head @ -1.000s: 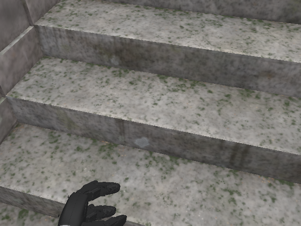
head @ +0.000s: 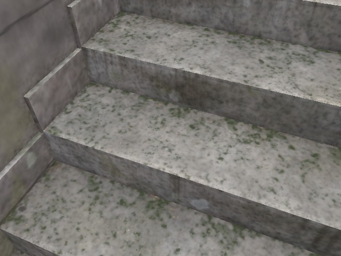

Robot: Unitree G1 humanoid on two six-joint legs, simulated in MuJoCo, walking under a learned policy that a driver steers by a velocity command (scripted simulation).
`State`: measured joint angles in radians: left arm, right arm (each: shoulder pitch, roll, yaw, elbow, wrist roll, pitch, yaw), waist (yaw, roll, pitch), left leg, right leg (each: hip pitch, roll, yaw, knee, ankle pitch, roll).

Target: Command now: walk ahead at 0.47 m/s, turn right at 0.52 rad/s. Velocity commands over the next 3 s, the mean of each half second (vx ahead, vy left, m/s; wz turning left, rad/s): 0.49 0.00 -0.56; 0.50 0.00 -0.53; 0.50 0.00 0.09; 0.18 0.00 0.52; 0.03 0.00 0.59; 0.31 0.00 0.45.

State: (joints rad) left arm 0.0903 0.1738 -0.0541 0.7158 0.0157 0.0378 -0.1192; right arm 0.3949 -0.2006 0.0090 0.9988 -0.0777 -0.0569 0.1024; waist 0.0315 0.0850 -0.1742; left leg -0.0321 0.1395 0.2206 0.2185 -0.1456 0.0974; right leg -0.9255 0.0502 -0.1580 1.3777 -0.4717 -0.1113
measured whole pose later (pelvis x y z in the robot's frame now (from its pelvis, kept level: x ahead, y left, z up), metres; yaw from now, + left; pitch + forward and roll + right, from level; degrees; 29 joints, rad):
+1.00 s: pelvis +0.46 -0.13 +0.29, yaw -34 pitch +7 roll +1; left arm -0.10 0.08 -0.07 0.82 0.03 0.05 -0.08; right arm 0.56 -0.04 0.07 1.21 -0.12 -0.09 0.09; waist -0.07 0.01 -0.14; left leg 0.01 0.04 0.33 0.22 -0.34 -0.01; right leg -1.39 -0.12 -0.01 1.69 -0.17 -0.25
